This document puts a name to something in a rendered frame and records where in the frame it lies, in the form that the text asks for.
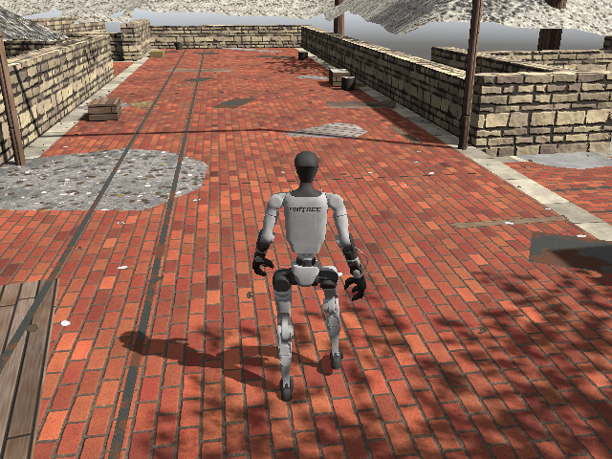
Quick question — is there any right robot hand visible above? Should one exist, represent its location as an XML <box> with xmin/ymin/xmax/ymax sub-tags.
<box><xmin>344</xmin><ymin>275</ymin><xmax>366</xmax><ymax>301</ymax></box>

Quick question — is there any robot left shin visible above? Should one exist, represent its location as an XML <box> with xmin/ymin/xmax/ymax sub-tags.
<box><xmin>277</xmin><ymin>325</ymin><xmax>292</xmax><ymax>388</ymax></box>

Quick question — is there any right robot foot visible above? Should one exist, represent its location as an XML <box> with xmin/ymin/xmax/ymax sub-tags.
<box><xmin>330</xmin><ymin>348</ymin><xmax>343</xmax><ymax>369</ymax></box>

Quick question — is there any robot right forearm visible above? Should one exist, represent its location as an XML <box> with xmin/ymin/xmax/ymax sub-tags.
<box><xmin>342</xmin><ymin>232</ymin><xmax>363</xmax><ymax>278</ymax></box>

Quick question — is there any robot left upper arm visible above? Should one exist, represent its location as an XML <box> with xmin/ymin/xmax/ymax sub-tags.
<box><xmin>260</xmin><ymin>192</ymin><xmax>287</xmax><ymax>244</ymax></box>

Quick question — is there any robot left forearm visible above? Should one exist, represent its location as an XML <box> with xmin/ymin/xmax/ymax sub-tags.
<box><xmin>253</xmin><ymin>229</ymin><xmax>270</xmax><ymax>262</ymax></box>

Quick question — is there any robot right upper arm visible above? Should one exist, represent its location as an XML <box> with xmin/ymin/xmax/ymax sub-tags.
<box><xmin>326</xmin><ymin>193</ymin><xmax>351</xmax><ymax>248</ymax></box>

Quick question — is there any left robot hand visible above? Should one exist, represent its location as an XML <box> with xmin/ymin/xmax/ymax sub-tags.
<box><xmin>252</xmin><ymin>258</ymin><xmax>274</xmax><ymax>276</ymax></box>

